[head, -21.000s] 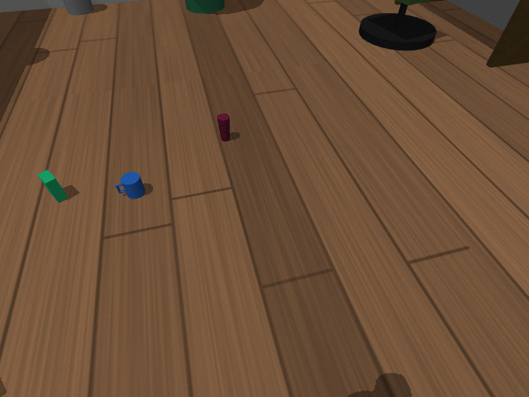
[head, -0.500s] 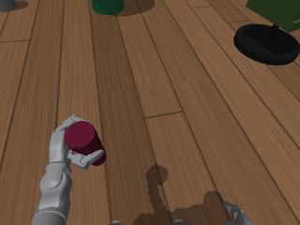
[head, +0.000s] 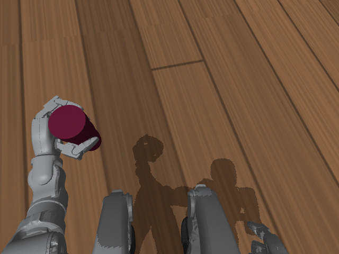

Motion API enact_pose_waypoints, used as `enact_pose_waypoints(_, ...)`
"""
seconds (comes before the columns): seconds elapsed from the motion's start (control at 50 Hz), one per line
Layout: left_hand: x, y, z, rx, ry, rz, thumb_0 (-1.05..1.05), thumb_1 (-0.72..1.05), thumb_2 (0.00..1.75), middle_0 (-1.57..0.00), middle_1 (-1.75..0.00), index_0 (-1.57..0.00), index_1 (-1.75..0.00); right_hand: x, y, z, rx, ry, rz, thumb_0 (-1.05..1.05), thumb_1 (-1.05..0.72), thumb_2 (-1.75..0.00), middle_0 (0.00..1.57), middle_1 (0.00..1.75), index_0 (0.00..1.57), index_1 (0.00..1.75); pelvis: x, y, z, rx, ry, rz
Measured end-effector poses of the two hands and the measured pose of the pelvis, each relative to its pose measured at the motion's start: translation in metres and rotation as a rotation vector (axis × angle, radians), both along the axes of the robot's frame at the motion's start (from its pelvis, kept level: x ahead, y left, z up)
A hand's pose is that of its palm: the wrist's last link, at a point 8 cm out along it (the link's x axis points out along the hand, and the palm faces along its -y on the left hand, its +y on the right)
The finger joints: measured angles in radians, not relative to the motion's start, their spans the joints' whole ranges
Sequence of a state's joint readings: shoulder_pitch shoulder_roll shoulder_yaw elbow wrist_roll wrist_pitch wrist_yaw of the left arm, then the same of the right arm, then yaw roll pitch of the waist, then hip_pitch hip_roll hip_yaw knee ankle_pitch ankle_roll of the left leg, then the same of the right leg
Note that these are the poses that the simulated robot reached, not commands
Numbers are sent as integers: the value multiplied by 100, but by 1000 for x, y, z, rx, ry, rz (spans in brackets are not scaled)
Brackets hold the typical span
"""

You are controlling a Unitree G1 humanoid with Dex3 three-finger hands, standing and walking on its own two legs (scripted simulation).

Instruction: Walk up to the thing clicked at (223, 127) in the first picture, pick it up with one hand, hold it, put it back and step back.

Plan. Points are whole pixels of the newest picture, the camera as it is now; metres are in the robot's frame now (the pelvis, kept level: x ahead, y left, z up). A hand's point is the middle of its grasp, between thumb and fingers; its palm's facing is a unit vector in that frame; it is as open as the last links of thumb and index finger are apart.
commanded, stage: crouch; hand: left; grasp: from the side
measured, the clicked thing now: (81, 132) +0.41 +0.19 -0.05
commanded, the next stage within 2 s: lower in 1.16 s
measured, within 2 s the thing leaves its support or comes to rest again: neither
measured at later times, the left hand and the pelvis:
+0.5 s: hand (92, 143) +0.44 +0.21 -0.22, palm faces +0.14 -0.99 -0.02, open 9.7 cm; pelvis -0.04 +0.00 -0.17, yaw -2 degrees
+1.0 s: hand (96, 147) +0.45 +0.22 -0.30, palm faces +0.12 -0.99 -0.02, open 9.7 cm; pelvis -0.04 +0.01 -0.22, yaw -6 degrees
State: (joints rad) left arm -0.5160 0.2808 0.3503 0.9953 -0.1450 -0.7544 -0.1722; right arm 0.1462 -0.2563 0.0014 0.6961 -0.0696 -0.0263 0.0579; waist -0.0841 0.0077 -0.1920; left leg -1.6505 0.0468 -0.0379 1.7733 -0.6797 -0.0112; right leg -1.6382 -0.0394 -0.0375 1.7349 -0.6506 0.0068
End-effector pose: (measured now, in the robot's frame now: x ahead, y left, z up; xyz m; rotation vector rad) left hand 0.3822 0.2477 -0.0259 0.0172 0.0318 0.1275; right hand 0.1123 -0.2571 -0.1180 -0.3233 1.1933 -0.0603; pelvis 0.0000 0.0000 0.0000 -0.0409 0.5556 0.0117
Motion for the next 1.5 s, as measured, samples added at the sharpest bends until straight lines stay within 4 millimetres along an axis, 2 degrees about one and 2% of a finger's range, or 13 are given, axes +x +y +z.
enact_pose_waypoints(0.14,6,5,-64,0,5,17,-6,-46,108,-79,-114,-81,-119,-14,-1,-59,0,31,34,1,-92,-91,20,30,21,30,-18,-3,-57,-4,27,-2)
enact_pose_waypoints(0.28,12,8,-125,6,16,11,-6,-46,108,-79,-114,-81,-119,-39,-8,-107,-29,82,42,1,-92,-91,20,30,21,30,-32,-2,-110,-13,25,-7)
enact_pose_waypoints(0.4,18,11,-165,3,16,19,-6,-46,108,-79,-114,-81,-119,-64,-14,-137,-56,140,30,1,-93,-91,20,30,21,30,-38,-1,-145,-23,8,-14)
enact_pose_waypoints(0.54,30,14,-198,-4,11,19,-6,-46,108,-79,-114,-81,-119,-84,-14,-160,-75,195,29,1,-93,-91,20,30,21,30,-40,2,-174,-42,-14,-21)
enact_pose_waypoints(0.7,34,17,-230,0,30,8,-6,-46,108,-79,-114,-80,-119,-93,-14,-174,-91,232,52,1,-93,-91,21,30,21,30,-41,3,-195,-63,-40,-32)
enact_pose_waypoints(0.94,38,19,-266,0,27,6,-6,-46,108,-78,-115,-80,-119,-91,-20,-183,-142,264,107,1,-92,-91,21,30,21,30,-41,6,-216,-98,-79,-51)
enact_pose_waypoints(1.14,41,21,-289,3,32,-6,-6,-45,108,-78,-115,-80,-120,-88,-18,-182,-172,295,152,0,-92,-91,21,30,21,30,-40,10,-223,-124,-99,-58)
enact_pose_waypoints(1.36,40,19,-304,7,39,-2,-6,-45,108,-78,-115,-80,-119,-86,-16,-180,-185,311,197,0,-93,-91,21,30,21,30,-41,11,-227,-144,-122,-64)
enact_pose_waypoints(1.5,39,21,-323,3,64,13,-6,-46,109,-79,-114,-80,-119,-86,-14,-178,-204,319,243,0,-93,-91,21,30,21,30,-43,12,-231,-162,-149,-75)
